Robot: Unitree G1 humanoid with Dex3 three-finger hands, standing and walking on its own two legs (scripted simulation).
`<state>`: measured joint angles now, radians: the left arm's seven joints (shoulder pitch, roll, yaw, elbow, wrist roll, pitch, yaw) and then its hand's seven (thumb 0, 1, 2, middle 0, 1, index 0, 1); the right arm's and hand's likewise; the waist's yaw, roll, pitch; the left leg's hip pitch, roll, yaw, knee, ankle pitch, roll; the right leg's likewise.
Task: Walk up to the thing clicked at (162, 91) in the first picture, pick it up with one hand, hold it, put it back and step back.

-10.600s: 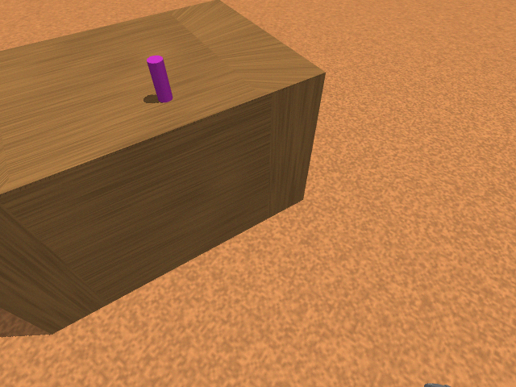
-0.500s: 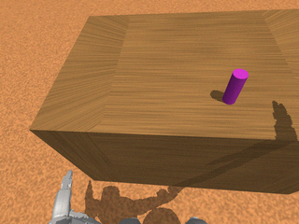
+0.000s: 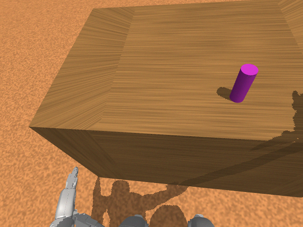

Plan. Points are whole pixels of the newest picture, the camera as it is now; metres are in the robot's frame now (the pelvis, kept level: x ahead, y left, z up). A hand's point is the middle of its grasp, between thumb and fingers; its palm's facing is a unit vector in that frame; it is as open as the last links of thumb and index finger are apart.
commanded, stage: go down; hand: right
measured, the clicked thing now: (242, 84) +0.51 -0.21 +0.02
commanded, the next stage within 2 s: approach in 1.00 s
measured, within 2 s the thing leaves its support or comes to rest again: neither
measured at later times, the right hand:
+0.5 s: hand out of the picture +0.41 -0.39 +0.15, palm faces +0.19 +0.98 +0.01, open 17.7 cm
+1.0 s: hand out of the picture +0.42 -0.39 +0.14, palm faces +0.20 +0.98 +0.02, open 17.7 cm
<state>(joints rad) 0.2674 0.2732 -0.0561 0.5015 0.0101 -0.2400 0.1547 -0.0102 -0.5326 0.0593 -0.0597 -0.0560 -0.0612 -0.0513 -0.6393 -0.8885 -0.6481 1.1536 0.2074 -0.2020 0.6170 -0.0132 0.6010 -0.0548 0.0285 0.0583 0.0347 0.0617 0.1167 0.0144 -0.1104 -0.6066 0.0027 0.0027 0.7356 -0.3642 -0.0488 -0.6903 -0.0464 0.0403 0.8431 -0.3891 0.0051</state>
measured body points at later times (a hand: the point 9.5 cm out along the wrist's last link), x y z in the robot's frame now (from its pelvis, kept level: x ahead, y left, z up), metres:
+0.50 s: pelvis +0.00 +0.00 -0.01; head +0.08 -0.04 +0.44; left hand +0.15 +0.26 -0.05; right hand +0.39 -0.44 +0.15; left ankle -0.01 +0.16 -0.70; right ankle +0.01 -0.12 -0.70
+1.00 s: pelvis +0.00 +0.00 -0.01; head +0.08 -0.04 +0.43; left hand +0.15 +0.27 -0.05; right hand +0.40 -0.44 +0.14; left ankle -0.01 +0.16 -0.70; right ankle +0.01 -0.12 -0.70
